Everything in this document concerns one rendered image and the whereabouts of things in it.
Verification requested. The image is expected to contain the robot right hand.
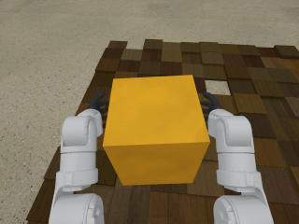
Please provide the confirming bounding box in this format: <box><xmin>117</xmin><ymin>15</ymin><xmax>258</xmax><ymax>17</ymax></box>
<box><xmin>199</xmin><ymin>91</ymin><xmax>222</xmax><ymax>129</ymax></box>

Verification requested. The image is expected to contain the carton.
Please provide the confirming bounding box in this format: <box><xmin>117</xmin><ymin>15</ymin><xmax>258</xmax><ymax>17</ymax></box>
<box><xmin>103</xmin><ymin>75</ymin><xmax>210</xmax><ymax>186</ymax></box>

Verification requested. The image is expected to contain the robot left hand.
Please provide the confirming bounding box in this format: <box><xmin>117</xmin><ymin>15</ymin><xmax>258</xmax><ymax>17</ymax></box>
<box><xmin>87</xmin><ymin>91</ymin><xmax>110</xmax><ymax>129</ymax></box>

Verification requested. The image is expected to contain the right robot upper arm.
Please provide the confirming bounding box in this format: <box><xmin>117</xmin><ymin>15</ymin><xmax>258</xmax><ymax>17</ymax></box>
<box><xmin>213</xmin><ymin>195</ymin><xmax>274</xmax><ymax>224</ymax></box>

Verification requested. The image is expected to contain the left robot upper arm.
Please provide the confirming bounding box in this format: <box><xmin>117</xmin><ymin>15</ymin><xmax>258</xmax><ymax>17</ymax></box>
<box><xmin>50</xmin><ymin>193</ymin><xmax>105</xmax><ymax>224</ymax></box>

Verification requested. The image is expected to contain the robot left forearm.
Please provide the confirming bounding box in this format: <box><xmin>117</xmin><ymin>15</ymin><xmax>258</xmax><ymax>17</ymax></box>
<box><xmin>49</xmin><ymin>108</ymin><xmax>103</xmax><ymax>224</ymax></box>

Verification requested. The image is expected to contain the robot right forearm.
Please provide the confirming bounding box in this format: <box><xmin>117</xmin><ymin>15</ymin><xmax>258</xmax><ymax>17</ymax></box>
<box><xmin>207</xmin><ymin>108</ymin><xmax>274</xmax><ymax>224</ymax></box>

